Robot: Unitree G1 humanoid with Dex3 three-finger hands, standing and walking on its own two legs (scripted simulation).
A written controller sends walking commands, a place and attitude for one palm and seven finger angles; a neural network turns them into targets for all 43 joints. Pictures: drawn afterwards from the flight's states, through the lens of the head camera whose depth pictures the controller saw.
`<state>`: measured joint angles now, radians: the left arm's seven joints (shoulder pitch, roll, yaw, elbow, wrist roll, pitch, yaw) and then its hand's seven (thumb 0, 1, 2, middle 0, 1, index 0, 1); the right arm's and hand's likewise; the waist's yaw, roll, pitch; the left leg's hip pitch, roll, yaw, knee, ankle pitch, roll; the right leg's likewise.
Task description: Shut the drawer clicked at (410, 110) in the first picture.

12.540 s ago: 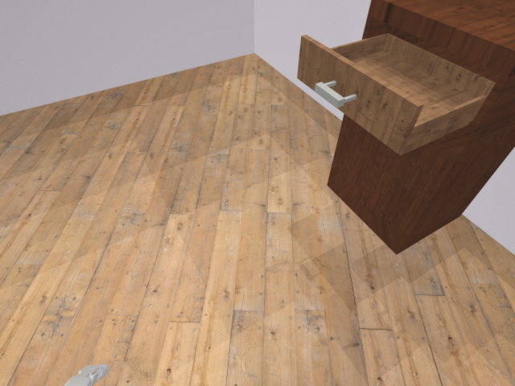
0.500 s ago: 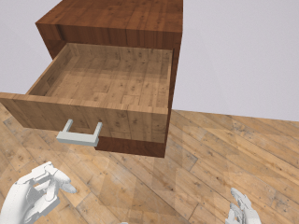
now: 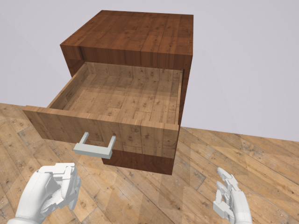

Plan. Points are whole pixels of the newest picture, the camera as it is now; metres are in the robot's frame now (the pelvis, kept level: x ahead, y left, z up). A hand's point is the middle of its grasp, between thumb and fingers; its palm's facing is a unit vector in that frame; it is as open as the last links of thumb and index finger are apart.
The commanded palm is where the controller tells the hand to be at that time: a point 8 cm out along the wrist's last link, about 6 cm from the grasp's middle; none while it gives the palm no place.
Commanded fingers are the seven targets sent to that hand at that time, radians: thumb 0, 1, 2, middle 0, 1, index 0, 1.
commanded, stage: raise the hand and make a fist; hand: left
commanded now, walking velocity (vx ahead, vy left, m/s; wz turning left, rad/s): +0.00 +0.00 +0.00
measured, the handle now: (96, 144) +0.32 +0.19 +0.04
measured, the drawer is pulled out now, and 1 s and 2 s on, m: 0.30 0.30 0.30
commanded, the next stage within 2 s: bring the fist close to the handle in 0.50 s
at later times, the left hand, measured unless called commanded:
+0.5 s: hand (65, 193) +0.15 +0.18 +0.14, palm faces +0.02 -0.99 -0.14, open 3.2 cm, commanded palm +0.10 +0.23 +0.14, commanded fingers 0.00 0.90 0.90 -1.40 -1.60 -1.40 -1.60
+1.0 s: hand (78, 186) +0.18 +0.18 +0.10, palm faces -0.02 -1.00 -0.08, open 3.3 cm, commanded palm +0.14 +0.23 +0.10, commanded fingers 0.00 0.90 0.90 -1.40 -1.60 -1.40 -1.60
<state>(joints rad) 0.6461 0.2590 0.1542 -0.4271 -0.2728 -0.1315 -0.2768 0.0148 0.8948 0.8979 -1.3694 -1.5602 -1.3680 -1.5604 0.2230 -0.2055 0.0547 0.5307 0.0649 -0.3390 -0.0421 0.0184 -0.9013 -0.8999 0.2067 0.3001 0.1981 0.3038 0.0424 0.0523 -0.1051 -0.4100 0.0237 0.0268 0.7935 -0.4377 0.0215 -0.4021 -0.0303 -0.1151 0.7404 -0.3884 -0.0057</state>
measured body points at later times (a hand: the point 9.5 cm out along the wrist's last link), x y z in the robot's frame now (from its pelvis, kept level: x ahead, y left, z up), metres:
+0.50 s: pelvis -0.01 -0.02 +0.01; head -0.03 -0.04 +0.46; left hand +0.14 +0.23 +0.15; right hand +0.20 -0.24 -0.03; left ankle -0.01 +0.10 -0.71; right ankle +0.00 -0.12 -0.71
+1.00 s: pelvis -0.01 -0.02 +0.01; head -0.01 -0.04 +0.46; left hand +0.17 +0.23 +0.10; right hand +0.17 -0.27 -0.05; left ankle -0.01 +0.10 -0.71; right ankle +0.00 -0.12 -0.71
